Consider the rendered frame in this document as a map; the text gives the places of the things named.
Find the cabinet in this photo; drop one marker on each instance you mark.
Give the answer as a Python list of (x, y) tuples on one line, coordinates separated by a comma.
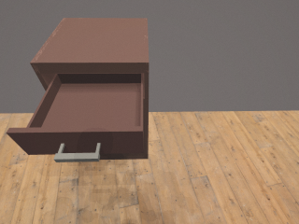
[(99, 46)]

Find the handle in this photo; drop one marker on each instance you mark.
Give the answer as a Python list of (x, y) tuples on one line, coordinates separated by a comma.
[(77, 157)]

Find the drawer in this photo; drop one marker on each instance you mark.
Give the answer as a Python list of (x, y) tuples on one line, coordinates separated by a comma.
[(80, 110)]

